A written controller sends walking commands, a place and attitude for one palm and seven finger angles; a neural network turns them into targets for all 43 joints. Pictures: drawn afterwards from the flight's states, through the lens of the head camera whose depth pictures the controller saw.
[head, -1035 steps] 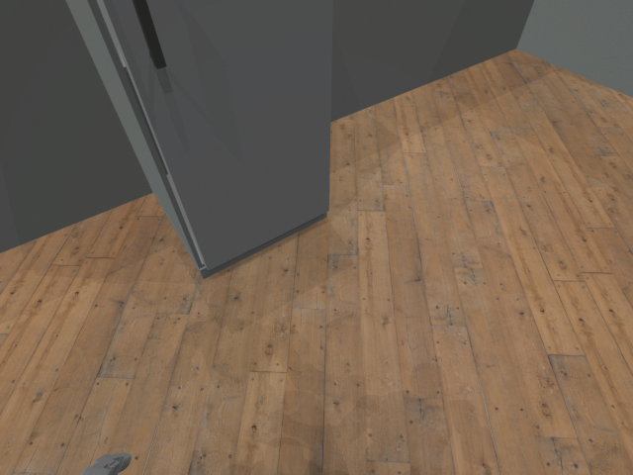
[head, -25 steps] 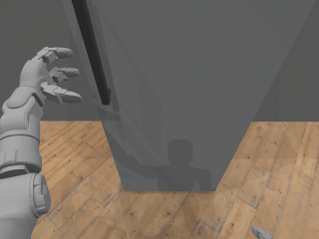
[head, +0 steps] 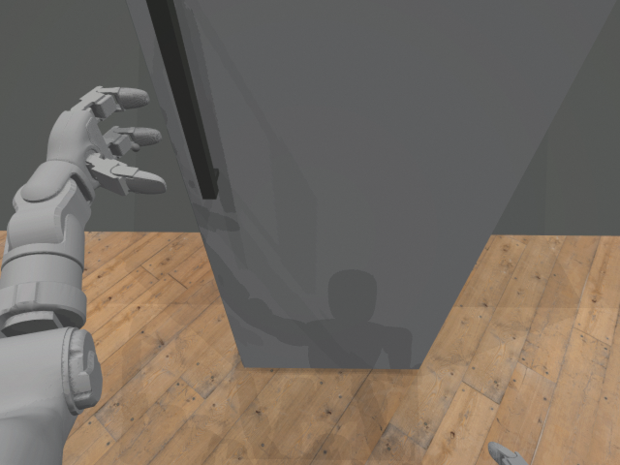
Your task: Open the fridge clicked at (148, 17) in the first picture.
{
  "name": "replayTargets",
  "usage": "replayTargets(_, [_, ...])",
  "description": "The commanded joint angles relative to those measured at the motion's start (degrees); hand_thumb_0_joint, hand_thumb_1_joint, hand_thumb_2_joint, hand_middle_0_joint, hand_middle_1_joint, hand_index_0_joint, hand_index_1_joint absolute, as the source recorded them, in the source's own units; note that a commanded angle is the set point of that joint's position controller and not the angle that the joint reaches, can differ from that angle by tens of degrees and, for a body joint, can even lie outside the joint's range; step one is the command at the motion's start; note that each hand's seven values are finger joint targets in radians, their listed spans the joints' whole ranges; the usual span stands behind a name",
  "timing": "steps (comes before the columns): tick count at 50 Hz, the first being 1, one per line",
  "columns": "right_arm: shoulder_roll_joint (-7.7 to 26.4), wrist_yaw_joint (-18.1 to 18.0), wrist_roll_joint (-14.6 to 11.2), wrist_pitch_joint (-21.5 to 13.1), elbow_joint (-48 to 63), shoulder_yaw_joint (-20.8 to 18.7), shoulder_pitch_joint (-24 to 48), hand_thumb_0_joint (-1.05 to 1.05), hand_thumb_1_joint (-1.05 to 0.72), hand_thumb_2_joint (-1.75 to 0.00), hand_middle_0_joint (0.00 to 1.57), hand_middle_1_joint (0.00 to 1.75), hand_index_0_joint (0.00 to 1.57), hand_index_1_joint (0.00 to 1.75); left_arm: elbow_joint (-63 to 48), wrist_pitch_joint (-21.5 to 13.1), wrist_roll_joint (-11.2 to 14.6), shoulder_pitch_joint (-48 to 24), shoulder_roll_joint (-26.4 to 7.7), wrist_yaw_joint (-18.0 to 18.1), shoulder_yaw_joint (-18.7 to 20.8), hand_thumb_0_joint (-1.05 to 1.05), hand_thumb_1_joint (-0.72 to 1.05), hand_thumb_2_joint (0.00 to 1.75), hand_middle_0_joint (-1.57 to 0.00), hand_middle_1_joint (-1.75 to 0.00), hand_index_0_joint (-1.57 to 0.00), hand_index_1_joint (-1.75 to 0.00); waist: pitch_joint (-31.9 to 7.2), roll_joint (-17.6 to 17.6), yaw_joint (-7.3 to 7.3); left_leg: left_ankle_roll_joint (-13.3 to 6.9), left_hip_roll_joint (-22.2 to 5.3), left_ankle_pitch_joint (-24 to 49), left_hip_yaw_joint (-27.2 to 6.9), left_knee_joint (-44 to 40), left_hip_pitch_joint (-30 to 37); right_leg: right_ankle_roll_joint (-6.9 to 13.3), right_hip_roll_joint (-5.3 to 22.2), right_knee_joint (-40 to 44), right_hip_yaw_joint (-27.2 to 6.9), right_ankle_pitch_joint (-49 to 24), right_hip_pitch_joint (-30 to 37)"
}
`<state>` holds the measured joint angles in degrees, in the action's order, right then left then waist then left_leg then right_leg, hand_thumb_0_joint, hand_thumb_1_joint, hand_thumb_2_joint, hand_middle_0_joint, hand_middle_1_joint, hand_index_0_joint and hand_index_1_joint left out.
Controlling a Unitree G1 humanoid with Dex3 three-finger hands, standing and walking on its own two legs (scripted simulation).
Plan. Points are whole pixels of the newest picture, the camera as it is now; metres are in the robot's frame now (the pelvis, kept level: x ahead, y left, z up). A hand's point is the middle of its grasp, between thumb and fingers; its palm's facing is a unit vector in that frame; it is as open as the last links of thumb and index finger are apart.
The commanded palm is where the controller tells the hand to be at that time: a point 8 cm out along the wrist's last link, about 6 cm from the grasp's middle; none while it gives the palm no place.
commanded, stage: feel for the door with the fingertips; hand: left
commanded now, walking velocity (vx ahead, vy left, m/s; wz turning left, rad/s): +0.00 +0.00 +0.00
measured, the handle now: (190, 97) +0.50 +0.17 +0.24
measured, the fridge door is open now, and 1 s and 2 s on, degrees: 0 0 0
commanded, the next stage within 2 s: slide the fingers in behind the handle in 0.64 s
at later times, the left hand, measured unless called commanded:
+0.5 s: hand (175, 144) +0.44 +0.18 +0.21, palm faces +0.05 -1.00 -0.02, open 14.0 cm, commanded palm +0.42 +0.24 +0.21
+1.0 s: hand (167, 139) +0.45 +0.20 +0.21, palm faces +0.03 -1.00 +0.00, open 13.7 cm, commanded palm +0.42 +0.25 +0.21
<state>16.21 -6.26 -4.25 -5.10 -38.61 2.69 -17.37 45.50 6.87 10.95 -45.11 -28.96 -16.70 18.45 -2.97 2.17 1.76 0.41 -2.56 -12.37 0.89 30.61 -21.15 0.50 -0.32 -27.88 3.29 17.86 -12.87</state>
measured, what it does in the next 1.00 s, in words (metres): stands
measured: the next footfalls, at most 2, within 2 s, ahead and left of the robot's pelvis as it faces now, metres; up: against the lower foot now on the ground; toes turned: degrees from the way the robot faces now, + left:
none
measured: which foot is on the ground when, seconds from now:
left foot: down 0.00-1.00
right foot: down 0.00-1.00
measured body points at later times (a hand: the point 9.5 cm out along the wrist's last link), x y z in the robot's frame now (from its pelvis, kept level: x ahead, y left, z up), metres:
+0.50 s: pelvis +0.00 +0.00 +0.00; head +0.00 -0.02 +0.45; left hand +0.43 +0.24 +0.21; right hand +0.11 -0.26 -0.11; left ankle +0.04 +0.12 -0.73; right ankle -0.04 -0.11 -0.73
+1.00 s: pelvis +0.00 +0.00 +0.00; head +0.01 -0.01 +0.45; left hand +0.44 +0.25 +0.21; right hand +0.08 -0.27 -0.11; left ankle +0.04 +0.12 -0.73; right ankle -0.04 -0.11 -0.73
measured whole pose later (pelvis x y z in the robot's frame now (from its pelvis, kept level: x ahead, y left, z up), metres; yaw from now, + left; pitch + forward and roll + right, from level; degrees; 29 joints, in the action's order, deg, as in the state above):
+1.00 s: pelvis +0.00 +0.00 +0.00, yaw -1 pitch +3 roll -1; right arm 16.0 -5.5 -3.8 -4.1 -39.7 1.8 -18.8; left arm 49.5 4.4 9.5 -48.1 -26.6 -13.5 18.3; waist -3.1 2.1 3.0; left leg 0.7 -3.1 -12.3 1.6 30.2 -21.2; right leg 0.7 -0.8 -28.1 2.4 17.8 -13.6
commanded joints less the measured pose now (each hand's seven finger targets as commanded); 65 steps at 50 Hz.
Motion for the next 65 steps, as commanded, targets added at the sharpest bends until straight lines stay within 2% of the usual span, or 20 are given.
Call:
replayTargets(1, [8.3,-0.2,0.2,-3.2,7.0,-3.2,1.8,0.0,-0.9,-0.9,0.2,0.3,0.2,0.3,-13.8,-4.2,1.5,-29.9,-10.7,0.2,0.3,0.0,-0.5,0.3,-0.3,-1.2,-0.3,-1.2,-16.8,1.4,1.16,-3.0,1.7,10.4,-2.1,-1.5,17.0,0.7,-1.3,3.9,-1.2,-16.2,-4.4])
replayTargets(5, [8.3,0.2,0.5,-3.3,6.9,-3.4,1.6,0.0,-0.9,-0.9,0.2,0.3,0.2,0.3,-13.5,-3.7,1.2,-27.4,-10.7,2.1,1.8,0.0,-0.5,0.3,-0.3,-1.2,-0.3,-1.2,-17.1,0.4,0.04,-3.0,1.6,11.1,-1.9,-1.5,16.6,0.8,-1.4,3.7,-1.0,-16.3,-3.5])
replayTargets(7, [8.0,0.4,0.5,-3.1,6.7,-3.3,2.0,0.0,-0.9,-0.9,0.2,0.3,0.2,0.3,-14.3,-3.4,0.7,-29.8,-8.7,3.2,0.3,0.0,-0.5,0.3,-0.3,-1.2,-0.3,-1.2,-16.0,0.5,0.7,-3.0,1.6,10.0,-2.0,-1.9,16.2,0.7,-1.3,3.7,-1.0,-15.4,-4.4])
replayTargets(10, [8.1,0.5,0.9,-2.8,6.8,-3.4,1.9,0.0,-0.9,-0.9,0.2,0.3,0.2,0.3,-15.1,-3.7,0.0,-28.1,-11.7,5.0,3.2,0.0,-0.5,0.3,-0.3,-1.2,-0.3,-1.2,-17.8,-0.8,-0.53,-3.1,1.5,11.0,-1.6,-1.9,15.7,0.7,-1.3,3.5,-1.2,-16.5,-1.9])
replayTargets(12, [7.5,0.7,0.9,-2.8,7.3,-3.4,2.7,0.0,-0.9,-0.9,0.2,0.3,0.2,0.3,-18.4,-4.0,-0.4,-28.5,-9.8,5.7,2.1,0.0,-0.5,0.3,-0.3,-1.2,-0.3,-1.2,-19.3,1.3,-0.6,-3.0,1.6,13.2,-1.3,-1.8,17.2,0.7,-1.2,3.1,-1.5,-19.1,-1.2])
replayTargets(15, [7.2,1.0,1.0,-2.8,7.7,-3.6,3.0,0.0,-0.9,-0.9,0.2,0.3,0.2,0.3,-21.5,-4.1,-0.1,-25.7,-8.0,6.2,1.8,0.0,-0.5,0.3,-0.3,-1.2,-0.3,-1.2,-20.6,-0.5,-1.31,-3.0,1.4,15.7,-1.0,-1.7,18.2,0.9,-1.5,2.9,-1.1,-21.3,0.8])
replayTargets(18, [7.2,0.4,0.8,-1.8,6.8,-3.1,3.8,0.0,-0.9,-0.9,0.2,0.3,0.2,0.3,-17.0,-1.7,-0.3,-25.9,-9.5,6.4,2.7,0.0,-0.5,0.3,-0.3,-1.2,-0.3,-1.2,-14.3,-3.8,-0.51,-3.3,1.7,10.5,-0.3,-2.9,13.8,0.2,-1.3,4.2,-1.6,-18.6,-0.4])
replayTargets(19, [7.1,0.2,0.8,-1.6,6.9,-3.1,4.0,0.0,-0.9,-0.9,0.2,0.3,0.2,0.3,-16.2,-1.2,-0.7,-26.8,-9.3,6.6,2.3,0.0,-0.5,0.3,-0.3,-1.2,-0.3,-1.2,-13.1,-2.5,-0.36,-3.4,1.6,9.5,-0.1,-2.9,13.5,0.2,-1.1,4.5,-1.8,-17.5,-1.4])
replayTargets(21, [7.2,0.0,0.9,-1.4,7.0,-3.1,3.9,0.0,-0.9,-0.9,0.2,0.3,0.2,0.3,-18.3,-1.7,-1.4,-29.3,-11.4,7.1,3.1,0.0,-0.5,0.3,-0.3,-1.2,-0.3,-1.2,-15.5,-0.4,-0.46,-3.4,1.8,10.4,-0.2,-2.8,14.8,0.3,-0.9,4.6,-2.1,-17.9,-0.5])
replayTargets(24, [6.8,-0.2,0.8,-1.6,6.6,-3.2,3.6,0.0,-0.9,-0.9,0.2,0.3,0.2,0.3,-17.5,-2.2,-1.0,-31.0,-7.7,6.5,0.0,0.0,-0.5,0.3,-0.3,-1.2,-0.3,-1.2,-16.1,0.0,0.65,-3.3,1.7,11.5,-0.3,-2.3,16.6,0.3,-1.2,4.5,-2.0,-19.2,-1.5])
replayTargets(25, [7.0,-0.4,0.9,-1.7,6.3,-3.1,3.0,0.0,-0.9,-0.9,0.2,0.3,0.2,0.3,-15.9,-2.5,-0.6,-31.0,-7.0,6.2,-0.7,0.0,-0.5,0.3,-0.3,-1.2,-0.3,-1.2,-15.6,-2.1,1.16,-3.5,1.8,11.5,-0.3,-2.1,16.3,0.2,-1.2,4.7,-1.8,-19.4,-1.2])
replayTargets(28, [7.2,-0.5,0.8,-1.7,5.5,-3.1,2.5,0.0,-0.9,-0.9,0.2,0.3,0.2,0.3,-12.4,-2.7,-0.5,-34.0,-7.4,5.5,-1.0,0.0,-0.5,0.3,-0.3,-1.2,-0.3,-1.2,-14.8,-1.0,1.83,-3.4,1.9,10.2,-0.5,-2.1,15.5,0.1,-1.0,4.7,-2.0,-18.7,-2.8])
replayTargets(30, [7.7,-0.5,1.0,-1.7,5.1,-3.2,1.6,0.0,-0.9,-0.9,0.2,0.3,0.2,0.3,-9.8,-3.5,-0.9,-33.9,-10.4,5.5,0.8,0.0,-0.5,0.3,-0.3,-1.2,-0.3,-1.2,-15.8,-2.1,1.5,-3.4,2.0,9.9,-0.5,-1.9,15.1,0.1,-0.9,4.6,-2.1,-17.9,-2.4])
replayTargets(32, [7.6,-0.2,1.1,-1.9,5.0,-3.4,1.1,0.0,-0.9,-0.9,0.2,0.3,0.2,0.3,-9.7,-4.3,-1.1,-35.1,-10.6,5.2,1.0,0.0,-0.5,0.3,-0.3,-1.2,-0.3,-1.2,-17.9,0.2,1.31,-3.3,2.1,12.0,-0.6,-1.4,15.8,0.2,-0.8,3.8,-2.3,-20.6,-1.9])
replayTargets(36, [7.7,0.2,1.0,-2.0,5.1,-3.5,0.6,0.0,-0.9,-0.9,0.2,0.3,0.2,0.3,-9.7,-5.7,-0.6,-35.6,-10.3,4.7,0.8,0.0,-0.5,0.3,-0.3,-1.2,-0.3,-1.2,-18.3,-1.2,1.67,-3.5,2.2,13.2,-0.7,-0.9,15.4,0.1,-0.9,3.3,-2.1,-22.6,-1.3])
replayTargets(45, [8.3,0.2,0.8,-1.6,5.9,-3.7,-0.1,0.0,-0.9,-0.9,0.2,0.3,0.2,0.3,-7.1,-6.4,-0.7,-30.6,-14.7,3.7,4.4,0.0,-0.5,0.3,-0.3,-1.2,-0.3,-1.2,-17.5,-2.4,0.24,-3.7,2.0,11.7,-0.1,-1.0,13.2,0.1,-0.9,3.2,-2.2,-21.3,-0.4])
replayTargets(49, [7.8,0.5,0.6,-1.9,6.7,-3.8,0.7,0.0,-0.9,-0.9,0.2,0.3,0.2,0.3,-11.6,-6.4,-0.6,-32.4,-11.0,3.6,1.6,0.0,-0.5,0.3,-0.3,-1.2,-0.3,-1.2,-18.1,0.9,0.7,-3.3,1.8,11.6,-0.5,-1.3,15.3,0.3,-1.2,3.4,-1.9,-19.6,-2.0])
replayTargets(55, [7.8,0.5,0.5,-2.1,7.0,-3.7,1.6,0.0,-0.9,-0.9,0.2,0.3,0.2,0.3,-14.2,-4.4,0.6,-26.1,-10.0,4.0,2.3,0.0,-0.5,0.3,-0.3,-1.2,-0.3,-1.2,-16.3,-1.6,-0.13,-3.6,1.5,11.8,-0.1,-1.8,14.9,0.3,-1.5,4.0,-1.6,-19.4,-0.9])
replayTargets(58, [7.3,0.7,0.4,-2.3,7.3,-3.6,2.9,0.0,-0.9,-0.9,0.2,0.3,0.2,0.3,-19.4,-3.7,0.2,-28.4,-7.7,4.8,0.3,0.0,-0.5,0.3,-0.3,-1.2,-0.3,-1.2,-17.3,1.8,-0.09,-3.2,1.5,12.1,-0.7,-2.1,17.1,0.6,-1.6,3.9,-1.4,-18.2,-2.1])
replayTargets(65, [6.9,0.3,0.7,-2.5,6.4,-3.1,4.3,0.0,-0.9,-0.9,0.2,0.3,0.2,0.3,-20.2,-1.6,0.2,-28.8,-4.6,7.0,-1.3,0.0,-0.5,0.3,-0.3,-1.2,-0.3,-1.2,-15.0,0.5,0.2,-3.0,1.4,10.0,-1.1,-2.9,17.6,0.7,-1.6,5.0,-1.0,-14.6,-3.1])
